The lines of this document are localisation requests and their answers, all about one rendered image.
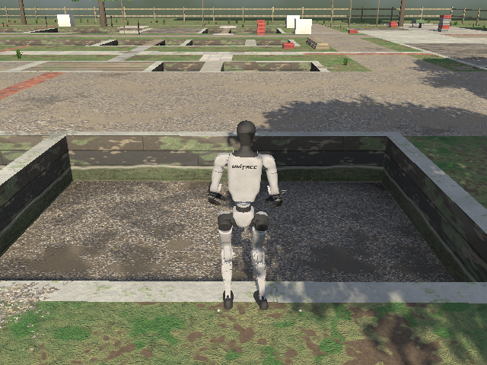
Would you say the left robot forearm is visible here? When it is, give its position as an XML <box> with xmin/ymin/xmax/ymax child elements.
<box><xmin>208</xmin><ymin>181</ymin><xmax>217</xmax><ymax>198</ymax></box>

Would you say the right robot forearm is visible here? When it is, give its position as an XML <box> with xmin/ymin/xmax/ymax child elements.
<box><xmin>272</xmin><ymin>184</ymin><xmax>282</xmax><ymax>202</ymax></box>

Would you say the left robot hand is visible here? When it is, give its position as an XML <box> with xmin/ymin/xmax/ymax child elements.
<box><xmin>208</xmin><ymin>193</ymin><xmax>226</xmax><ymax>205</ymax></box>

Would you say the left robot shin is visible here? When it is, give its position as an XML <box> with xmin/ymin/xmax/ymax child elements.
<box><xmin>221</xmin><ymin>248</ymin><xmax>232</xmax><ymax>299</ymax></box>

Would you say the robot right upper arm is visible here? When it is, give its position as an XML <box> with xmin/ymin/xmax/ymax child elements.
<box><xmin>261</xmin><ymin>154</ymin><xmax>279</xmax><ymax>195</ymax></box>

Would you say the robot left upper arm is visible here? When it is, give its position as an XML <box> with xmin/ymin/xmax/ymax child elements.
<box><xmin>210</xmin><ymin>153</ymin><xmax>230</xmax><ymax>193</ymax></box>

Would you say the right robot shin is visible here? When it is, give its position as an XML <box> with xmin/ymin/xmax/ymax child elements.
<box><xmin>253</xmin><ymin>248</ymin><xmax>266</xmax><ymax>300</ymax></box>

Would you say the robot shin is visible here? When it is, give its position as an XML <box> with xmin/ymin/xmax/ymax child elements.
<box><xmin>221</xmin><ymin>248</ymin><xmax>232</xmax><ymax>299</ymax></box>
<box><xmin>253</xmin><ymin>248</ymin><xmax>266</xmax><ymax>300</ymax></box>

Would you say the right robot hand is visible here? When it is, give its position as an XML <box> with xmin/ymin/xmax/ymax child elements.
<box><xmin>265</xmin><ymin>196</ymin><xmax>282</xmax><ymax>208</ymax></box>

